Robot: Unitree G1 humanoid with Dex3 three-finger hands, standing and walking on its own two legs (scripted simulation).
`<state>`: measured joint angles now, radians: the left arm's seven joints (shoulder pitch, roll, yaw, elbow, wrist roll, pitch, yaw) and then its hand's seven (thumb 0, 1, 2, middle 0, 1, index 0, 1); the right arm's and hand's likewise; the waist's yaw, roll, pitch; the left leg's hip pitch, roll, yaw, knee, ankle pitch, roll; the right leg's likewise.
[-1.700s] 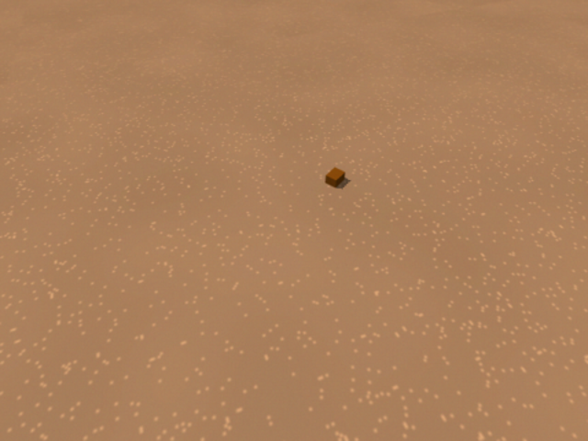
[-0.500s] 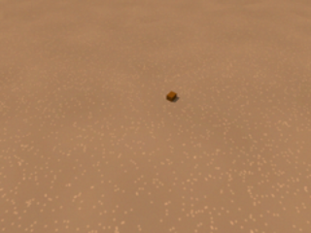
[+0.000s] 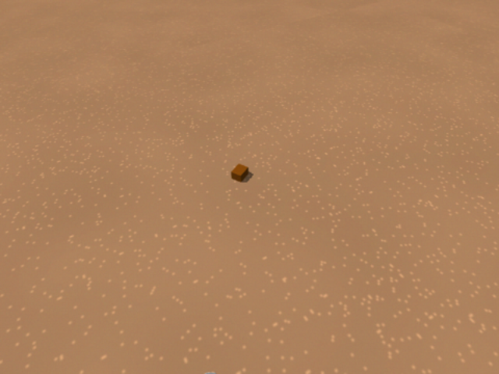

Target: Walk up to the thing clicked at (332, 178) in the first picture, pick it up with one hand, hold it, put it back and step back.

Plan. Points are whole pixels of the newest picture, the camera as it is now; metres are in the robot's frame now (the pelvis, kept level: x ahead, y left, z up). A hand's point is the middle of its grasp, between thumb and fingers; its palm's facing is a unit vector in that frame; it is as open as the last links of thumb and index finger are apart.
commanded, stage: walk up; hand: left
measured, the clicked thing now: (239, 172) +1.32 +0.17 -0.74
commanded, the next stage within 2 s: none
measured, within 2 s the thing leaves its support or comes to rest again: neither
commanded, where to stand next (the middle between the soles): +0.92 -0.03 m, yaw -5 degrees
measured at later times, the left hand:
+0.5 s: hand (151, 258) +0.39 +0.27 -0.13, palm faces -0.21 -0.89 -0.39, open 7.4 cm
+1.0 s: hand (152, 226) +0.51 +0.31 -0.17, palm faces -0.12 -0.92 -0.37, open 7.4 cm
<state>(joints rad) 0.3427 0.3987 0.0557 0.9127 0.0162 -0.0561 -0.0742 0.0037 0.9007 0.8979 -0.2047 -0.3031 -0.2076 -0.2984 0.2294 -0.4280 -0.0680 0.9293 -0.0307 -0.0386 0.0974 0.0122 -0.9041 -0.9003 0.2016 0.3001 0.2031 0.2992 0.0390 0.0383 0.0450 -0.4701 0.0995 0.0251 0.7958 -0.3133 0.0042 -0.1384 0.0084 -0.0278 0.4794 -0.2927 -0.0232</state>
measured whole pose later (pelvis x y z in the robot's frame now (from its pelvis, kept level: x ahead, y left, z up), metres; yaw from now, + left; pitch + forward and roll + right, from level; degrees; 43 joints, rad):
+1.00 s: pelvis +0.46 +0.03 -0.02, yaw -6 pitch -2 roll -1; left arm 0.36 0.45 0.05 0.91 0.01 -0.05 -0.04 0.01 0.90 0.90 -0.20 -0.30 -0.21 -0.30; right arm 0.27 -0.44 -0.08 0.86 -0.02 -0.09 0.07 0.01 -0.90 -0.90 0.20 0.30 0.20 0.30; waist 0.02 -0.03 0.05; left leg -0.41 0.06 0.09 0.68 -0.23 0.02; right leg -0.25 -0.06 0.01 0.93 -0.48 -0.03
